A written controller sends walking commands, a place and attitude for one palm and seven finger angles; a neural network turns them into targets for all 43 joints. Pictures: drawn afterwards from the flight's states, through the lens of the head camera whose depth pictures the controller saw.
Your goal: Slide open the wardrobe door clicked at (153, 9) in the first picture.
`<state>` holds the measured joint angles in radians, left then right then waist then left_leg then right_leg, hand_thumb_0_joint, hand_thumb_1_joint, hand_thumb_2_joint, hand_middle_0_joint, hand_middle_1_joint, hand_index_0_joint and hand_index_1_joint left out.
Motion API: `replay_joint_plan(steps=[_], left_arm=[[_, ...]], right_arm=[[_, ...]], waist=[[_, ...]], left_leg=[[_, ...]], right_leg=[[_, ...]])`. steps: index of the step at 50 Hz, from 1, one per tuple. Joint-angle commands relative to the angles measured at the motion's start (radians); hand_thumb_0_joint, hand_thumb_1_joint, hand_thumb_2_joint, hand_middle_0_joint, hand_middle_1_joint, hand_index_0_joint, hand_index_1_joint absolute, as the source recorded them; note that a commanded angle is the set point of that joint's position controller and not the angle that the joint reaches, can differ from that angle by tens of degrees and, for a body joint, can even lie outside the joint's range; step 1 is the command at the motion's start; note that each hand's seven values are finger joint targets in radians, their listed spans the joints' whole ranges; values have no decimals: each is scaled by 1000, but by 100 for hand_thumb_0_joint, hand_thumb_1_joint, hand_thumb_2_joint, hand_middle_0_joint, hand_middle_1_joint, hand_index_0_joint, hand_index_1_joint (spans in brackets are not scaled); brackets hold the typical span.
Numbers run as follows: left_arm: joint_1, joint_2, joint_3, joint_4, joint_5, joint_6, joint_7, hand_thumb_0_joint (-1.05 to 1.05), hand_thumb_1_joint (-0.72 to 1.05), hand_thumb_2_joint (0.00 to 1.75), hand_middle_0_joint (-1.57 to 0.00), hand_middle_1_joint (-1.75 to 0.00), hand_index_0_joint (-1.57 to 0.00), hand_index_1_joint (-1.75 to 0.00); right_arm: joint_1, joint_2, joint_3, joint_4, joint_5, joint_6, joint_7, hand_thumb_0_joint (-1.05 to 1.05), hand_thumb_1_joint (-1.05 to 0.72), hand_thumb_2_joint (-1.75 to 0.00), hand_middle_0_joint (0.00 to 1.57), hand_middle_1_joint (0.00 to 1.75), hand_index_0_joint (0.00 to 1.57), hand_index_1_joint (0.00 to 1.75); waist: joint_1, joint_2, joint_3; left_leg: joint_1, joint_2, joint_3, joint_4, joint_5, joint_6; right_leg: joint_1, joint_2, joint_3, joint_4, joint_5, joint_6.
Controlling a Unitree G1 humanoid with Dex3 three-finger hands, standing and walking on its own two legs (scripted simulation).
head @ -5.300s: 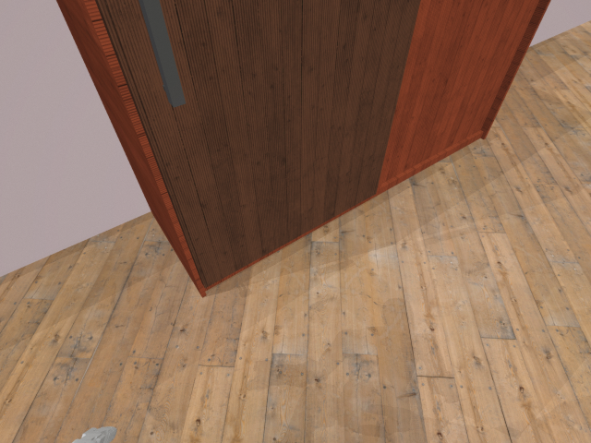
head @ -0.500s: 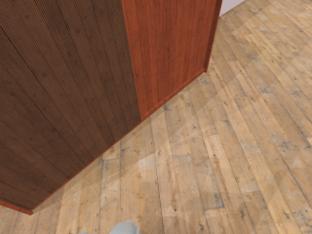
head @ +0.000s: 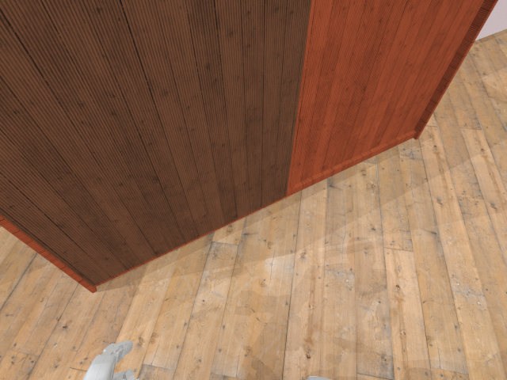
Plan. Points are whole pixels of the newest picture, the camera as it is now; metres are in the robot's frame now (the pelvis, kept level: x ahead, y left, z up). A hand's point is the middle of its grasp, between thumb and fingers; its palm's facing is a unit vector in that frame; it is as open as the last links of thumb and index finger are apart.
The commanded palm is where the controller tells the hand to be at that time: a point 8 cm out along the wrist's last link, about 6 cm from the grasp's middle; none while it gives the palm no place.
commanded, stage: turn to face it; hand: left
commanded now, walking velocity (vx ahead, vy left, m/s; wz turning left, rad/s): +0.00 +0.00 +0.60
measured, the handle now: out of the picture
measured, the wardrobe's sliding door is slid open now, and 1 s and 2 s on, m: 0.00 0.00 0.00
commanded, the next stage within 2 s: take the last steps up to it in 0.74 s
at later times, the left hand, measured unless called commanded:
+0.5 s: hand out of the picture -0.03 +0.23 -0.18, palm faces +0.34 -0.90 -0.27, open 7.4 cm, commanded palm none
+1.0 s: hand out of the picture +0.00 +0.17 -0.14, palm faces +0.46 -0.85 -0.26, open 7.4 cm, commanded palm none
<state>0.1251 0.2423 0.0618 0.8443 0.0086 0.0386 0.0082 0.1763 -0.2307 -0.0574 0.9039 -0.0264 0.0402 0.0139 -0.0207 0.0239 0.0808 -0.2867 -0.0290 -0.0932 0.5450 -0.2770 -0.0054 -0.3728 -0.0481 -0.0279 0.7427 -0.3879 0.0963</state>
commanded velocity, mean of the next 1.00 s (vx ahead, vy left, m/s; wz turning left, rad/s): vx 0.05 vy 0.02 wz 0.36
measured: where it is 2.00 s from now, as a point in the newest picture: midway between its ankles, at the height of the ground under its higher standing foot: outside the picture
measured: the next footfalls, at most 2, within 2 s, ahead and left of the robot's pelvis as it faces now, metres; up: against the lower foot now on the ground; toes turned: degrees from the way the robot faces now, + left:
right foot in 0.04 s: +0.05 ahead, -0.13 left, +0.00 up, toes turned -2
left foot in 0.44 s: +0.01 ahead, +0.13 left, +0.00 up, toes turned +22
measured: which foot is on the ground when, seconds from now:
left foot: down 0.00-0.04, up 0.06-0.42, down 0.44-0.86, up 0.88-1.00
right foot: up 0.00-0.02, down 0.04-0.44, up 0.46-0.84, down 0.86-1.00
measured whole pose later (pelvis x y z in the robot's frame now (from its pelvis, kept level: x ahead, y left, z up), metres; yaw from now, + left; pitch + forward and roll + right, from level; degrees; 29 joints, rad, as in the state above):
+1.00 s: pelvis +0.02 -0.03 +0.01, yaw +26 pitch -1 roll +2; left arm 0.25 0.14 0.03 0.94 0.03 -0.01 0.01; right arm 0.24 -0.23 -0.07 1.01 -0.03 0.07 0.02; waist 0.00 0.05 0.02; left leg -0.43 -0.01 -0.01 1.04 -0.38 -0.03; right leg -0.20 -0.07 -0.12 0.51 -0.29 -0.02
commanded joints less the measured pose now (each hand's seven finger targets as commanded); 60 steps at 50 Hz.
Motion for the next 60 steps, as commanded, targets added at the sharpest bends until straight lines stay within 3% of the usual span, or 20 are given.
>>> replay_joint_plan(steps=[1,2,3,6,8,17,20,21,22,23,29,35,41,42,43,44,45,47,50,60], left_arm=[[176,189,42,-46,11,-48,20,0,90,90,-20,-30,-20,-30],[178,266,55,-54,21,-49,24,0,90,90,-20,-30,-20,-30],[168,249,54,-61,13,-47,27,0,90,90,-20,-30,-20,-30],[19,146,26,-91,14,-43,28,0,90,90,-20,-30,-20,-30],[46,134,20,-83,16,-51,27,0,90,90,-20,-30,-20,-30],[156,201,44,-17,24,-35,21,0,90,90,-20,-30,-20,-30],[137,201,49,-1,16,-28,18,0,90,90,-20,-30,-20,-30],[142,178,45,-9,6,-25,14,0,90,90,-20,-30,-20,-30],[143,105,29,-45,-2,-23,5,0,90,90,-20,-30,-20,-30],[86,95,14,-68,8,-14,13,0,90,90,-20,-30,-20,-30],[116,90,22,29,5,-1,3,0,90,90,-20,-30,-20,-30],[68,62,11,16,4,-2,7,0,90,90,-20,-30,-20,-30],[177,51,8,50,-1,-31,14,0,90,90,-20,-30,-20,-30],[201,85,11,61,6,-42,20,0,90,90,-20,-30,-20,-30],[215,168,26,67,19,-55,27,0,90,90,-20,-30,-20,-30],[231,215,37,54,16,-53,22,0,90,90,-20,-30,-20,-30],[216,189,42,55,15,-50,26,0,90,90,-20,-30,-20,-30],[155,133,28,51,13,-59,20,0,90,90,-20,-30,-20,-30],[191,92,20,76,12,-85,18,0,90,90,-20,-30,-20,-30],[350,91,17,185,25,-106,17,0,90,90,-20,-30,-20,-30]], right_arm=[[-28,-135,-61,-103,21,-20,-9,0,-90,-90,20,30,20,30],[-14,-85,-53,-132,19,-21,-7,0,-90,-90,20,30,20,30],[-24,-133,-64,-124,7,-6,-9,0,-90,-90,20,30,20,30],[-19,-114,-61,-75,2,10,11,0,-90,-90,20,30,20,30],[-10,-100,-51,-68,4,12,17,0,-90,-90,20,30,20,30],[-103,-70,-19,-90,16,0,15,0,-90,-90,20,30,20,30],[-17,-91,-22,-71,14,-13,10,0,-90,-90,20,30,20,30],[46,-152,-36,-56,8,-24,9,0,-90,-90,20,30,20,30],[106,-266,-63,-53,2,-32,3,0,-90,-90,20,30,20,30],[157,-294,-63,-31,13,-23,-5,0,-90,-90,20,30,20,30],[-11,-168,-23,-52,10,-37,-31,0,-90,-90,20,30,20,30],[35,-163,-29,-24,5,-32,-31,0,-90,-90,20,30,20,30],[-5,-146,-34,-15,9,-25,-26,0,-90,-90,20,30,20,30],[1,-105,-30,-9,18,-29,-22,0,-90,-90,20,30,20,30],[28,-33,-17,-23,25,-31,-16,0,-90,-90,20,30,20,30],[-8,-57,-23,-44,15,-14,-17,0,-90,-90,20,30,20,30],[-27,-88,-35,-40,4,2,-14,0,-90,-90,20,30,20,30],[-14,-86,-38,-2,-3,0,3,0,-90,-90,20,30,20,30],[34,-61,-35,32,-5,-10,18,0,-90,-90,20,30,20,30],[-98,-33,-16,-2,2,-12,37,0,-90,-90,20,30,20,30]], waist=[[73,-116,-185],[71,-347,-171],[75,-317,-155],[2,-176,-33],[8,-213,-61],[68,-258,-100],[19,-213,-137],[-19,-67,-185],[-46,269,-212],[-67,238,-211],[14,130,-115],[-7,109,-102],[51,101,-133],[60,14,-145],[56,-226,-159],[88,-313,-126],[92,-313,-79],[52,-162,31],[50,-176,-6],[92,-189,42]], left_leg=[[-175,66,-103,167,145,23],[-323,-60,50,398,-328,-40],[-297,-3,-13,571,-345,-28],[-299,53,32,737,-152,-48],[-291,54,69,687,-123,-65],[-126,50,198,233,-163,-50],[62,48,218,-31,17,-30],[244,112,142,-131,210,2],[395,389,-219,-149,630,138],[333,472,-236,-157,782,221],[156,273,-39,-199,528,154],[168,286,-100,-209,460,181],[56,220,-99,-93,395,116],[-4,161,-50,-14,262,60],[-181,33,76,153,-54,-7],[-217,9,58,328,-311,-23],[-252,36,16,468,-292,-17],[-322,70,19,603,-130,-20],[-344,86,62,607,-8,-45],[-367,137,130,409,43,-59]], right_leg=[[388,-178,160,-416,278,-62],[400,-435,387,-440,430,-189],[273,-453,372,-453,356,-241],[151,-303,139,-420,324,-207],[205,-273,46,-393,452,-197],[294,-316,-60,-301,652,-203],[231,-296,-117,-174,591,-137],[103,-257,-152,-4,485,-87],[-174,-106,-178,232,-108,-6],[-188,-86,-73,343,-298,-12],[-131,-76,-6,381,-30,-5],[-76,-43,-14,161,-70,-6],[200,2,-51,-275,164,-26],[290,-62,10,-381,251,-41],[396,-288,251,-446,312,-117],[281,-427,373,-515,217,-222],[215,-420,390,-562,35,-244],[165,-339,297,-580,-96,-203],[263,-281,136,-552,59,-168],[292,-325,85,-600,58,-188]])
